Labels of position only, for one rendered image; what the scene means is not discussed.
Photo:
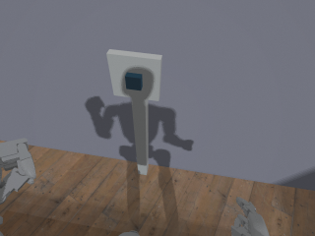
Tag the button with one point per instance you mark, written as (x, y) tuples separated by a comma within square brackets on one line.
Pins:
[(134, 81)]

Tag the right robot hand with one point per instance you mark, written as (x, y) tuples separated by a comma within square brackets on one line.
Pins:
[(253, 225)]

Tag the panel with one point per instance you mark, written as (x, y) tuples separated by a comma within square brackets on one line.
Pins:
[(121, 62)]

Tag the left robot hand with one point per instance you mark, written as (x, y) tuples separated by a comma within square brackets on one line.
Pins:
[(15, 156)]

